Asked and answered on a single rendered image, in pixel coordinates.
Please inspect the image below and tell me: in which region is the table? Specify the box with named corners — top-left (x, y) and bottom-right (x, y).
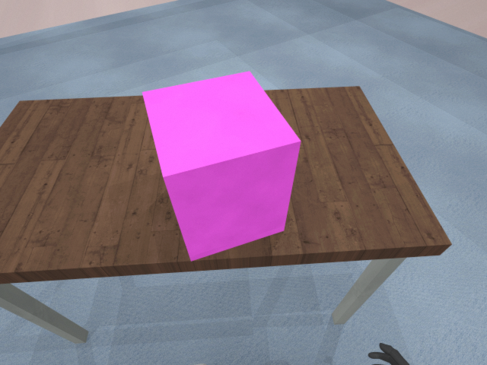
top-left (0, 86), bottom-right (452, 344)

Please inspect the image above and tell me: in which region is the robot right hand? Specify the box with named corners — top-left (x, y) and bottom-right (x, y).
top-left (368, 343), bottom-right (409, 365)

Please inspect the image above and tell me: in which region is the carton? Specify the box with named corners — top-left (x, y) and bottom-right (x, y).
top-left (142, 71), bottom-right (301, 261)

